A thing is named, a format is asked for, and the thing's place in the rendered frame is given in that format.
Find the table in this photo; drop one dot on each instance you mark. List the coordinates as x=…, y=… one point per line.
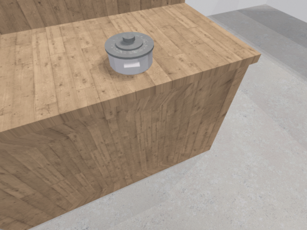
x=73, y=130

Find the knob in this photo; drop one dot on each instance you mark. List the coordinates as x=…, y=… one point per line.
x=128, y=37

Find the pot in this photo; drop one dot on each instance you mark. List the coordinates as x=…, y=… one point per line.
x=131, y=66

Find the lid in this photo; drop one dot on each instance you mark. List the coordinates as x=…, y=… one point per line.
x=117, y=48

